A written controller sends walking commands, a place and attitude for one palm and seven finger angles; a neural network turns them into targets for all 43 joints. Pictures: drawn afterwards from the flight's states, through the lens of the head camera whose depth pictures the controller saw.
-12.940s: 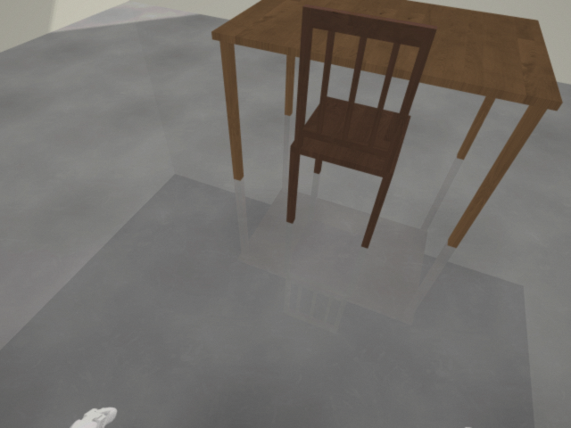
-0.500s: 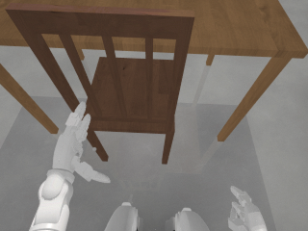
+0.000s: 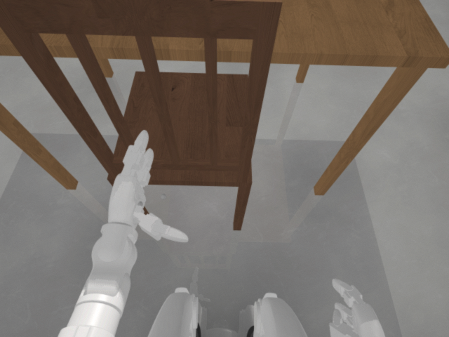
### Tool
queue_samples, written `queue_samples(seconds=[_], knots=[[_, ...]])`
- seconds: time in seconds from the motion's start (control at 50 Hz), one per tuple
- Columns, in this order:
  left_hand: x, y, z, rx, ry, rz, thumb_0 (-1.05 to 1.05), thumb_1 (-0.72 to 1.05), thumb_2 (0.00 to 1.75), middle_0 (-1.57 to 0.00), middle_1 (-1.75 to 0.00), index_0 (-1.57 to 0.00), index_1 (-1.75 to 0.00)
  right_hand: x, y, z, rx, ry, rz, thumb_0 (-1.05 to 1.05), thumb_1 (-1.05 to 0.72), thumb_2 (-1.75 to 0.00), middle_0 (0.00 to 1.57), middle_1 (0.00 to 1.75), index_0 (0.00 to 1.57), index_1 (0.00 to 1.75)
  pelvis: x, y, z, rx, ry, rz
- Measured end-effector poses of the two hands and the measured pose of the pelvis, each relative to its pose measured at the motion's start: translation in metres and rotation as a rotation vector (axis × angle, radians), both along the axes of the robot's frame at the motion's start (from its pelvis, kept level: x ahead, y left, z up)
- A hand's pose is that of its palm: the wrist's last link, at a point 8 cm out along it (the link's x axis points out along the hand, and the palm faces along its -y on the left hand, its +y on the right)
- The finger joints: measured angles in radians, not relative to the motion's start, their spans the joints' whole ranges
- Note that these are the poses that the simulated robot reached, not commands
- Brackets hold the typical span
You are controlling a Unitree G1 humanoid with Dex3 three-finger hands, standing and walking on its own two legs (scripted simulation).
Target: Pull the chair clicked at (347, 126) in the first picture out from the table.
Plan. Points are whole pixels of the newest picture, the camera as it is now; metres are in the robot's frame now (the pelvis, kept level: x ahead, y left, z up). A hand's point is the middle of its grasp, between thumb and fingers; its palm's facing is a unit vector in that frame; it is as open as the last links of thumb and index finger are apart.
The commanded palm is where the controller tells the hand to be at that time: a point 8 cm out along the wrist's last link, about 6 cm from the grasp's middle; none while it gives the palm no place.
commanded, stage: aim the fingers beside a spindle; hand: left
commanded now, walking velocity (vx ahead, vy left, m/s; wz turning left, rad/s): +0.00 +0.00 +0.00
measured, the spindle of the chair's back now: (163, 114) +0.51 +0.13 +0.04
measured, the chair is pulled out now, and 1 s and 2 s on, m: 0.00 0.00 0.00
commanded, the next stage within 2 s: none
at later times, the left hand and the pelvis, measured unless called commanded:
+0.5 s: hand (168, 192) +0.36 +0.11 +0.02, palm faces -0.04 -1.00 -0.05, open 16.9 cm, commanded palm +0.33 +0.16 +0.02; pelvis -0.01 +0.00 +0.00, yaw +0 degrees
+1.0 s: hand (174, 195) +0.35 +0.10 +0.02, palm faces -0.07 -1.00 -0.03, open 16.9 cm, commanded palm +0.34 +0.15 +0.02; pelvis -0.01 +0.00 -0.01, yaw +0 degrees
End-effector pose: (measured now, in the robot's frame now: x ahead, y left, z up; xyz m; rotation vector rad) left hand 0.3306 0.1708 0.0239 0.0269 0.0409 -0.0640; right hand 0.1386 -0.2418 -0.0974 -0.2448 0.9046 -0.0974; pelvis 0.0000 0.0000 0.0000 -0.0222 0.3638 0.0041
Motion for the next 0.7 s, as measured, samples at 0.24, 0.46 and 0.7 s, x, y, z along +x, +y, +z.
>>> queue_samples(seconds=[0.24,0.46,0.7], knots=[[0.017,-0.019,-0.012,0.008,0.011,-0.013,-0.01,-0.5,0.3,-0.06,-0.08,-0.06,-0.08,-0.016,-0.002,-0.014,0.013,0.063,-0.016,0.01,-0.9,-0.9,0.2,0.3,0.2,0.3,-0.005,-0.001,-0.007,0.002,0.019,-0.002],[0.008,-0.006,0.003,0.034,-0.035,0.04,-0.01,-0.5,0.3,-0.06,-0.08,-0.06,-0.08,-0.023,-0.004,-0.014,0.029,0.086,-0.021,0.01,-0.91,-0.9,0.2,0.3,0.2,0.3,-0.005,-0.004,-0.004,0.008,0.005,-0.005],[0.002,-0.018,0.003,0.012,-0.058,0.01,-0.01,-0.5,0.3,-0.06,-0.08,-0.06,-0.08,-0.013,-0.01,-0.008,0.006,0.048,-0.023,0.01,-0.91,-0.9,0.2,0.3,0.2,0.3,-0.006,-0.005,-0.004,0.007,0.003,-0.005]])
